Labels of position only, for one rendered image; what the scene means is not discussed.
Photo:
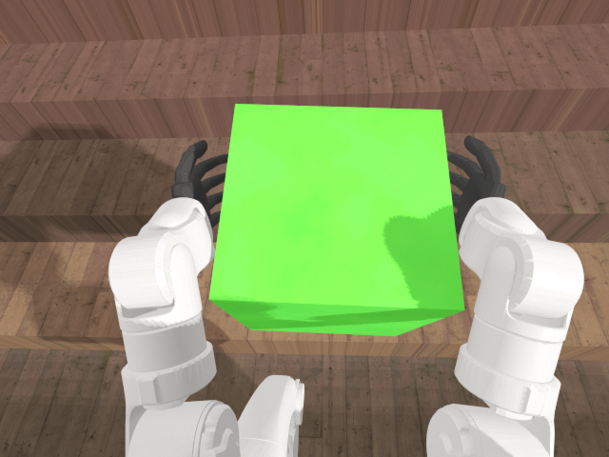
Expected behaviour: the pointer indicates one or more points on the robot left upper arm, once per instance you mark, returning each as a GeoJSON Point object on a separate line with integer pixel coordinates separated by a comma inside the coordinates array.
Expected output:
{"type": "Point", "coordinates": [194, 429]}

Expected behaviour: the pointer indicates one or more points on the right robot forearm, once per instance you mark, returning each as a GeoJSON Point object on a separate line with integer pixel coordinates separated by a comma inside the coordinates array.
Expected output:
{"type": "Point", "coordinates": [529, 287]}

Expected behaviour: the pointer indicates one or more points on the robot left hand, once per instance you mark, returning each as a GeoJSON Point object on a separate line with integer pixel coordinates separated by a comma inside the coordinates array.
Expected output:
{"type": "Point", "coordinates": [188, 179]}

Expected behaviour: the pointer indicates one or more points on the robot right hand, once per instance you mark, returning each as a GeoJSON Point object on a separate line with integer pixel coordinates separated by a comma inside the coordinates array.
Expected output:
{"type": "Point", "coordinates": [484, 182]}

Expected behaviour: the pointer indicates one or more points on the robot left thigh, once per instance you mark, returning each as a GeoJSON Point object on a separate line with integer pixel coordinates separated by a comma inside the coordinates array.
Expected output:
{"type": "Point", "coordinates": [276, 405]}

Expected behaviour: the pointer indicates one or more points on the robot right upper arm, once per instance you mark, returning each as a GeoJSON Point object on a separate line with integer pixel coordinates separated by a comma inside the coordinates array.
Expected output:
{"type": "Point", "coordinates": [467, 431]}

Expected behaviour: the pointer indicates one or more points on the carton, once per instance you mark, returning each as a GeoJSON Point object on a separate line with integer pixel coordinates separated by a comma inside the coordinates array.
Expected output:
{"type": "Point", "coordinates": [337, 220]}

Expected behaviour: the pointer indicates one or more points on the left robot forearm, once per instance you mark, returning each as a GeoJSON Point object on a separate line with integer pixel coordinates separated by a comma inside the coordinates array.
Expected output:
{"type": "Point", "coordinates": [153, 277]}

